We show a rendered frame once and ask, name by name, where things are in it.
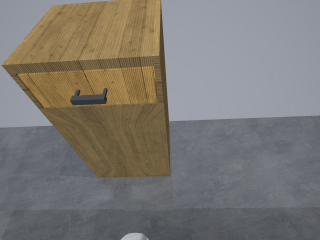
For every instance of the handle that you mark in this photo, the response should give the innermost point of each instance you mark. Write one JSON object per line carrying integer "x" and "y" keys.
{"x": 94, "y": 99}

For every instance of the cabinet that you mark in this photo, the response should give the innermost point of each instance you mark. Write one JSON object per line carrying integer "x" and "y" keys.
{"x": 116, "y": 140}

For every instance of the drawer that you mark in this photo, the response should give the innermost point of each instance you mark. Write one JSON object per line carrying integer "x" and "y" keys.
{"x": 130, "y": 85}

